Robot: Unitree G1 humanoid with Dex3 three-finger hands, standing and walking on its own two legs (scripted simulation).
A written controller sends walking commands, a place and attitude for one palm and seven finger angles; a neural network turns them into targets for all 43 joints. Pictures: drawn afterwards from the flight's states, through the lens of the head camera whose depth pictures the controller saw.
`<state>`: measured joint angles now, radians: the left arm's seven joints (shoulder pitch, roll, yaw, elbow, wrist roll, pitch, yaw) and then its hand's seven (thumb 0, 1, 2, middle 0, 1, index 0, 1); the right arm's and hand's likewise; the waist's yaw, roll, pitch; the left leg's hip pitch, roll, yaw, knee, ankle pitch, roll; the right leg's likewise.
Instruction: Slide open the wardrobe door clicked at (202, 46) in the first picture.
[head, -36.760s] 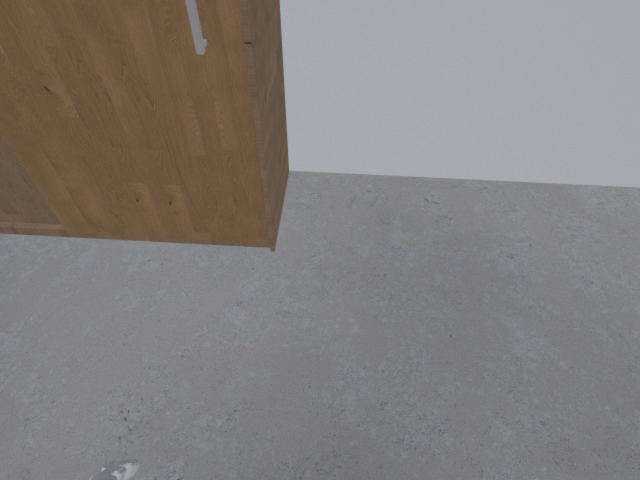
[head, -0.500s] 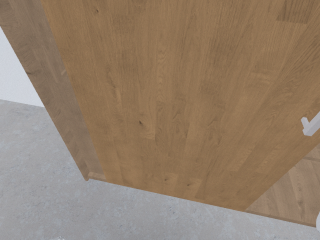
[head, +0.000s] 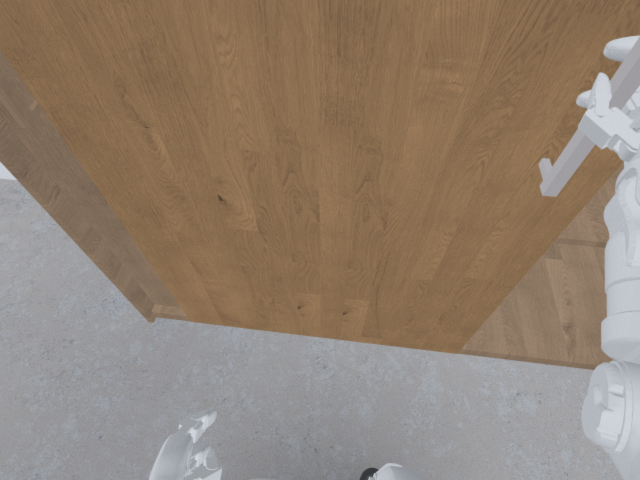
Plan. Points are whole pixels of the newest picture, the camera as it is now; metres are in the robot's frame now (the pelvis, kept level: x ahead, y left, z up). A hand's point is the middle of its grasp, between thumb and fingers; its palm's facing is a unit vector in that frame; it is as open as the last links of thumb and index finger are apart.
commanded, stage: stop walking and hold the door there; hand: right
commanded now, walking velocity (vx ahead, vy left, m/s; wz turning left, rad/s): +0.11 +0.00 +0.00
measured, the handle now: (612, 81) +0.50 -0.28 +0.22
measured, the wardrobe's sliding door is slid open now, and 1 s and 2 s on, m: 0.68 0.68 0.68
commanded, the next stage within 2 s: loosen the grip on the handle in 0.48 s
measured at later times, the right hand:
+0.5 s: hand (592, 115) +0.45 -0.25 +0.21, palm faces +0.32 +0.93 -0.16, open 5.6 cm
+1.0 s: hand (591, 115) +0.46 -0.26 +0.21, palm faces +0.30 +0.94 -0.17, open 12.9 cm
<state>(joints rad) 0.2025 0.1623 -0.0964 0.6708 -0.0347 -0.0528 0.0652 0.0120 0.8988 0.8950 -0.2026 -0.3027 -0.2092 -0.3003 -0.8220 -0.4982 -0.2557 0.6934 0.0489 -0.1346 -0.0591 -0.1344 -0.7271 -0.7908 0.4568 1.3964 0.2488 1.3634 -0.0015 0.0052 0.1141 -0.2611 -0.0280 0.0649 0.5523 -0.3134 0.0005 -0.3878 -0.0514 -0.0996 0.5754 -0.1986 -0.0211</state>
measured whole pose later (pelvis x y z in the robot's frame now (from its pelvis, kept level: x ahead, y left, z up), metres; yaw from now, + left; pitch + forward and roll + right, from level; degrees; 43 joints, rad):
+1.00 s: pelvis +0.00 -0.01 +0.00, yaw +0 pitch +3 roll +0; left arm 0.31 0.28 -0.02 0.71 -0.04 -0.12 0.06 0.01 0.90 0.90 -0.20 -0.30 -0.21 -0.30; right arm -0.81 -0.48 -0.31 0.81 -0.01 -0.12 0.00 -0.01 0.35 -0.30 0.41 1.33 0.34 1.32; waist 0.05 0.02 -0.01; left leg -0.30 -0.01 0.06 0.54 -0.30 0.03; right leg -0.40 -0.03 -0.11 0.51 -0.17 -0.03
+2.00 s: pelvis +0.03 -0.01 +0.00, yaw +0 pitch +5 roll +1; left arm 0.35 0.28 -0.02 0.67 -0.06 -0.07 0.10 0.01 0.90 0.90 -0.20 -0.30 -0.21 -0.30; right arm -0.59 -0.63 -0.48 0.66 0.10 -0.10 0.19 -0.01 0.55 -0.20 0.25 1.15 0.25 1.15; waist 0.04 -0.01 -0.05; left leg -0.29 -0.02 0.06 0.54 -0.33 0.03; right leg -0.42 -0.04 -0.10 0.56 -0.23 -0.03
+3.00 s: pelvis +0.02 +0.00 +0.01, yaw -2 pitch -3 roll +0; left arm 0.22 0.26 -0.08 0.61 -0.11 -0.17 0.12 0.02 0.90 0.90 -0.20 -0.30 -0.20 -0.30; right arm -0.10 -0.49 -0.49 0.09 0.39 0.24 0.37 -0.01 0.56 -0.20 0.25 1.15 0.26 1.15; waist -0.04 -0.05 -0.08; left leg -0.11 -0.02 0.09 0.47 -0.31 0.04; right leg -0.24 -0.03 -0.08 0.49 -0.19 -0.02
